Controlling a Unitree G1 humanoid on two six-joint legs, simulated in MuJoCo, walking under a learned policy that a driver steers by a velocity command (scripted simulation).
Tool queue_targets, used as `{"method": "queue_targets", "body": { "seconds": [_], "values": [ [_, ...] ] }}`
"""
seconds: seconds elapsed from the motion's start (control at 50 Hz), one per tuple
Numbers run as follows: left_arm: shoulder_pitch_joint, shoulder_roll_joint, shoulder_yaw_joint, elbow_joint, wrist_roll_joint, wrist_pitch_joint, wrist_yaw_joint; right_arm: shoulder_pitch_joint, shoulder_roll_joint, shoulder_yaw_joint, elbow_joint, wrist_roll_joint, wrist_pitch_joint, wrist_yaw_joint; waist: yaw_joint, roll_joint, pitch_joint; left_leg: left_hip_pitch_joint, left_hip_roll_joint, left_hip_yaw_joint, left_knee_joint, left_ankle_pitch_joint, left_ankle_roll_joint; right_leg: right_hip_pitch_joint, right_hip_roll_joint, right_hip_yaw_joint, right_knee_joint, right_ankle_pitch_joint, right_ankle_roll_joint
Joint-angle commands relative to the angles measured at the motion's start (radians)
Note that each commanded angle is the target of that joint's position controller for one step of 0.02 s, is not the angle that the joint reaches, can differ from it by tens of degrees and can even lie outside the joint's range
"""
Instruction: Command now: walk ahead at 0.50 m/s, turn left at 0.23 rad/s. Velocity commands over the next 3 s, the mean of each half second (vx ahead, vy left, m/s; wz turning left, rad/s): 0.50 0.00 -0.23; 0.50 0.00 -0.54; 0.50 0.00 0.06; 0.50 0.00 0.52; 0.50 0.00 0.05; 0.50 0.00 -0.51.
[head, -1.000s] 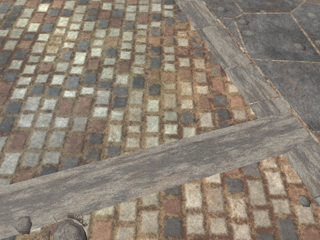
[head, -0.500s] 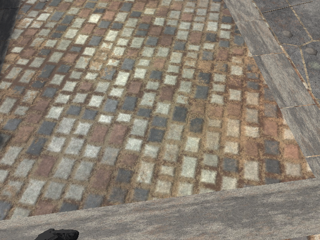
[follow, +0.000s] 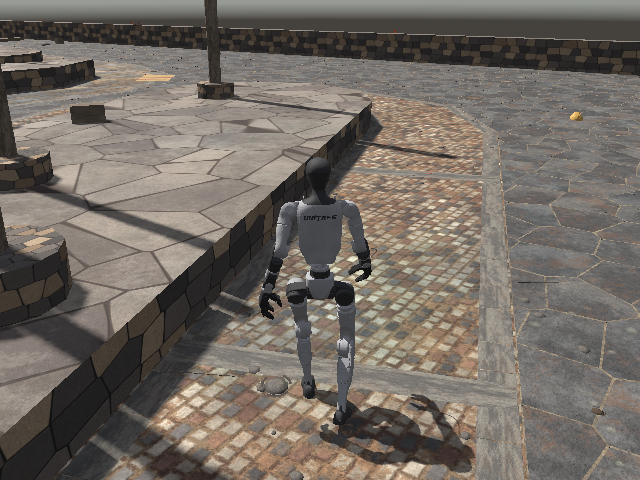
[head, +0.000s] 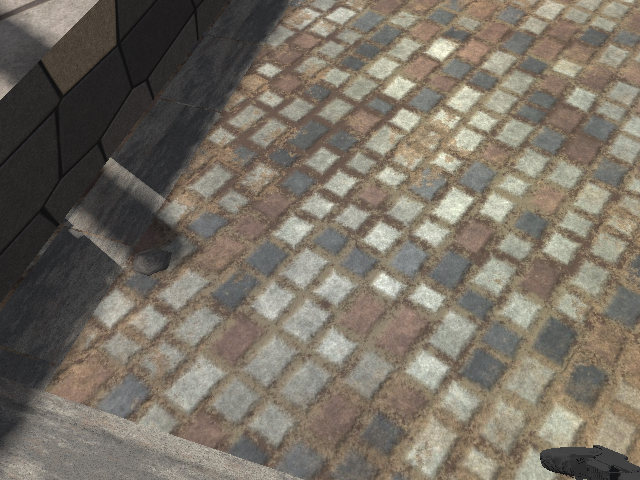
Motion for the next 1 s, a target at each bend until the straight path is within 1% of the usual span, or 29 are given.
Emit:
{"method": "queue_targets", "body": {
  "seconds": [0.02, 0.04, 0.06, 0.08, 0.1, 0.14, 0.18, 0.24, 0.32, 0.4, 0.46, 0.48, 0.5, 0.52, 0.54, 0.56, 0.58, 0.6, 0.62, 0.64, 0.68, 0.72, 0.78, 0.82, 0.88, 0.92, 0.96, 0.98, 1.0],
  "values": [
    [-0.070, 0.153, 0.032, -0.129, -0.002, -0.012, -0.006, 0.368, -0.237, -0.078, 0.045, 0.034, 0.005, -0.044, -0.186, 0.042, -0.301, 0.745, 0.432, -0.638, -0.289, 0.098, 0.214, -0.637, 0.040, 0.210, 0.610, 0.017, -0.026],
    [-0.094, 0.116, 0.019, -0.131, -0.017, -0.022, -0.011, 0.317, -0.186, -0.063, 0.060, 0.033, -0.004, -0.051, -0.150, 0.037, -0.181, 0.598, 0.392, -0.483, -0.299, 0.225, 0.184, -0.620, 0.015, 0.228, 0.551, 0.080, -0.037],
    [-0.069, 0.102, 0.017, -0.107, -0.017, -0.020, -0.015, 0.279, -0.138, -0.048, 0.072, 0.030, -0.016, -0.052, -0.102, 0.007, -0.113, 0.480, 0.338, -0.371, -0.331, 0.279, 0.127, -0.559, -0.013, 0.241, 0.453, 0.108, -0.043],
    [-0.039, 0.099, 0.019, -0.088, 0.001, -0.005, -0.019, 0.247, -0.108, -0.036, 0.080, 0.034, -0.028, -0.052, -0.064, 0.026, -0.077, 0.393, 0.297, -0.296, -0.361, 0.295, 0.089, -0.498, -0.020, 0.251, 0.395, 0.123, -0.041],
    [0.007, 0.091, 0.020, -0.060, 0.011, 0.013, -0.025, 0.225, -0.087, -0.028, 0.082, 0.034, -0.039, -0.051, -0.042, 0.047, -0.071, 0.340, 0.273, -0.240, -0.392, 0.282, 0.066, -0.442, -0.014, 0.258, 0.370, 0.143, -0.037],
    [0.014, 0.081, 0.027, -0.047, 0.012, 0.030, -0.038, 0.243, -0.091, -0.028, 0.102, 0.036, -0.061, -0.048, -0.031, 0.055, -0.062, 0.326, 0.255, -0.186, -0.432, 0.303, 0.052, -0.446, 0.007, 0.261, 0.352, 0.194, -0.037],
    [-0.046, 0.068, 0.030, -0.056, 0.008, 0.035, -0.045, 0.265, -0.101, -0.031, 0.122, 0.037, -0.071, -0.048, -0.040, 0.061, -0.025, 0.335, 0.246, -0.132, -0.470, 0.278, 0.033, -0.518, 0.007, 0.268, 0.312, 0.272, -0.034],
    [-0.147, 0.063, 0.032, -0.079, 0.008, 0.034, -0.047, 0.304, -0.089, -0.027, 0.147, 0.037, -0.077, -0.051, -0.064, 0.060, 0.016, 0.380, 0.238, -0.073, -0.497, 0.279, 0.011, -0.615, 0.014, 0.271, 0.215, 0.377, -0.029],
    [-0.265, 0.037, 0.017, -0.113, 0.014, 0.026, -0.057, 0.334, -0.084, -0.021, 0.175, 0.039, -0.082, -0.061, -0.089, 0.060, 0.039, 0.437, 0.238, 0.010, -0.495, 0.367, -0.004, -0.615, 0.028, 0.204, 0.016, 0.479, -0.035],
    [-0.368, 0.023, 0.004, -0.162, 0.020, 0.022, -0.068, 0.406, -0.096, -0.019, 0.222, 0.035, -0.073, -0.078, -0.116, 0.055, 0.053, 0.562, 0.273, 0.065, -0.433, 0.561, -0.017, -0.600, 0.058, 0.116, -0.130, 0.435, -0.079],
    [-0.300, 0.046, 0.013, -0.155, 0.021, 0.026, -0.061, 0.388, -0.139, -0.025, 0.231, 0.030, -0.062, -0.091, -0.067, 0.095, -0.013, 0.624, 0.290, 0.111, -0.249, 0.987, -0.038, -0.461, 0.143, 0.054, -0.161, 0.290, -0.144],
    [-0.228, 0.063, 0.021, -0.138, 0.023, 0.025, -0.056, 0.374, -0.157, -0.029, 0.229, 0.026, -0.054, -0.095, -0.032, 0.107, -0.057, 0.622, 0.296, 0.121, -0.128, 1.074, -0.037, -0.380, 0.175, 0.047, -0.168, 0.235, -0.171],
    [-0.126, 0.089, 0.036, -0.111, 0.026, 0.019, -0.051, 0.364, -0.170, -0.032, 0.223, 0.024, -0.046, -0.094, 0.014, 0.104, -0.118, 0.580, 0.298, 0.122, 0.042, 1.034, -0.031, -0.251, 0.198, 0.065, -0.208, 0.204, -0.201],
    [0.027, 0.136, 0.059, -0.067, 0.038, 0.011, -0.041, 0.333, -0.176, -0.033, 0.205, 0.030, -0.044, -0.090, 0.099, 0.053, -0.193, 0.430, 0.270, 0.136, 0.298, 0.816, -0.047, -0.022, 0.167, 0.151, -0.304, 0.219, -0.249],
    [0.081, 0.257, 0.097, -0.064, 0.040, 0.017, -0.023, 0.356, -0.088, -0.014, 0.149, 0.046, -0.054, -0.073, 0.078, -0.143, -0.284, 0.070, 0.137, 0.144, 0.676, 0.138, -0.091, 0.265, -0.111, 0.564, -0.332, 0.182, -0.368],
    [0.034, 0.291, 0.104, -0.078, 0.006, 0.023, -0.028, 0.318, -0.103, -0.020, 0.103, 0.040, -0.064, -0.061, 0.043, -0.164, -0.341, -0.191, -0.024, -0.060, 0.887, -0.373, -0.110, 0.369, -0.247, 0.995, -0.469, 0.300, -0.479],
    [-0.006, 0.259, 0.099, -0.071, -0.012, 0.028, -0.023, 0.237, -0.110, -0.017, 0.084, 0.031, -0.075, -0.055, 0.040, -0.048, -0.214, -0.279, 0.063, -0.161, 0.857, -0.270, -0.101, 0.280, -0.218, 0.836, -0.492, 0.308, -0.441],
    [-0.052, 0.203, 0.085, -0.072, -0.012, 0.028, -0.018, 0.229, -0.108, -0.013, 0.076, 0.040, -0.086, -0.052, 0.003, 0.001, -0.107, -0.260, 0.101, -0.145, 0.769, -0.193, -0.104, 0.137, -0.189, 0.724, -0.520, 0.357, -0.396],
    [-0.099, 0.160, 0.073, -0.076, -0.008, 0.025, -0.016, 0.240, -0.106, -0.015, 0.087, 0.036, -0.084, -0.053, -0.044, 0.047, -0.042, -0.209, 0.132, -0.139, 0.674, -0.169, -0.111, 0.025, -0.132, 0.635, -0.542, 0.435, -0.343],
    [-0.129, 0.135, 0.064, -0.078, -0.014, 0.019, -0.011, 0.254, -0.101, -0.013, 0.087, 0.018, -0.066, -0.053, -0.076, 0.039, -0.023, -0.151, 0.147, -0.138, 0.615, -0.162, -0.130, -0.054, -0.081, 0.565, -0.556, 0.509, -0.316],
    [-0.130, 0.136, 0.060, -0.081, -0.015, -0.001, -0.014, 0.278, -0.084, -0.010, 0.088, 0.002, -0.029, -0.045, -0.097, 0.004, -0.050, -0.088, 0.150, -0.120, 0.549, -0.150, -0.159, -0.111, -0.031, 0.497, -0.566, 0.610, -0.307],
    [-0.104, 0.167, 0.068, -0.076, -0.015, -0.012, -0.016, 0.242, -0.074, -0.007, 0.067, 0.004, -0.014, -0.040, -0.095, -0.013, -0.051, -0.102, 0.151, -0.099, 0.469, -0.101, -0.182, -0.134, -0.001, 0.467, -0.578, 0.632, -0.300],
    [-0.046, 0.174, 0.070, -0.069, -0.014, -0.010, -0.015, 0.106, -0.075, -0.005, 0.017, 0.009, -0.011, -0.038, -0.047, -0.043, -0.022, -0.171, 0.149, -0.089, 0.310, 0.013, -0.201, -0.109, 0.021, 0.477, -0.587, 0.599, -0.269],
    [-0.011, 0.177, 0.072, -0.066, -0.014, -0.007, -0.015, 0.034, -0.073, -0.001, -0.007, 0.013, -0.013, -0.035, -0.014, -0.060, -0.025, -0.187, 0.134, -0.092, 0.209, 0.081, -0.202, -0.063, 0.028, 0.489, -0.571, 0.595, -0.249],
    [0.036, 0.185, 0.075, -0.064, -0.007, -0.003, -0.009, -0.053, -0.077, 0.005, -0.039, 0.021, -0.022, -0.031, 0.024, -0.067, -0.031, -0.196, 0.104, -0.096, 0.096, 0.123, -0.193, 0.016, 0.014, 0.523, -0.530, 0.641, -0.242],
    [0.045, 0.194, 0.077, -0.069, 0.001, -0.002, -0.004, -0.088, -0.087, 0.007, -0.058, 0.025, -0.031, -0.030, 0.032, -0.071, -0.031, -0.172, 0.084, -0.103, 0.033, 0.113, -0.179, 0.051, -0.005, 0.554, -0.493, 0.685, -0.235],
    [0.009, 0.207, 0.079, -0.082, 0.005, -0.005, 0.004, -0.040, -0.109, 0.003, -0.053, 0.027, -0.040, -0.032, -0.005, -0.081, -0.039, -0.069, 0.072, -0.118, -0.044, 0.079, -0.152, 0.051, -0.025, 0.579, -0.457, 0.709, -0.205],
    [-0.019, 0.211, 0.079, -0.089, 0.007, -0.008, 0.005, 0.024, -0.123, -0.003, -0.034, 0.028, -0.045, -0.035, -0.035, -0.087, -0.052, 0.035, 0.056, -0.111, -0.073, 0.050, -0.133, 0.025, -0.028, 0.578, -0.424, 0.759, -0.185],
    [-0.033, 0.214, 0.078, -0.090, 0.006, -0.014, 0.002, 0.122, -0.143, -0.014, -0.001, 0.026, -0.051, -0.043, -0.078, -0.076, -0.091, 0.168, 0.029, -0.094, -0.099, 0.021, -0.111, 0.009, -0.010, 0.564, -0.332, 0.856, -0.166]
  ]
}}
